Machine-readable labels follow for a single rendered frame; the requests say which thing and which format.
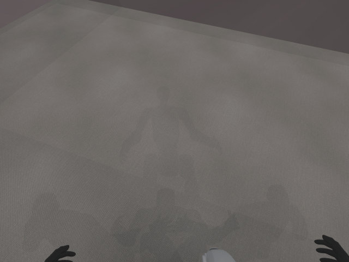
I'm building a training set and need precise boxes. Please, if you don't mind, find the robot right hand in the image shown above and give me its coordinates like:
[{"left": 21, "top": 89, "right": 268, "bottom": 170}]
[{"left": 314, "top": 235, "right": 349, "bottom": 262}]

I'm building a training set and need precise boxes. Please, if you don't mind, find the robot right thigh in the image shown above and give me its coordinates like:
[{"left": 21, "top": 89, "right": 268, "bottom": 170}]
[{"left": 202, "top": 249, "right": 236, "bottom": 262}]

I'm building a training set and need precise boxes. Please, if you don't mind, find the robot left hand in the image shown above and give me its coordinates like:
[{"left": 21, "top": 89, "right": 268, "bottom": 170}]
[{"left": 45, "top": 245, "right": 76, "bottom": 262}]

